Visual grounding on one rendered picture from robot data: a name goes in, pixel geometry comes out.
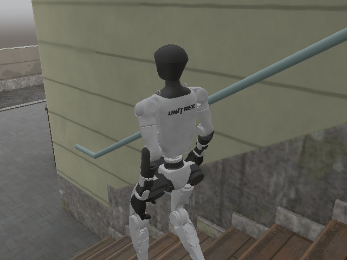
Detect stairs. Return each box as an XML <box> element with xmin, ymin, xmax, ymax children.
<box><xmin>69</xmin><ymin>219</ymin><xmax>347</xmax><ymax>260</ymax></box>

